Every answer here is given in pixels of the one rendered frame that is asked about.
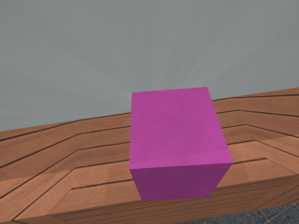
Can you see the pedestal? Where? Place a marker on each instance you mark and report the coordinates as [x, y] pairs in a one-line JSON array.
[[78, 171]]

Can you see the carton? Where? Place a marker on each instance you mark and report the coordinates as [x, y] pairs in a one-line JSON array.
[[177, 147]]

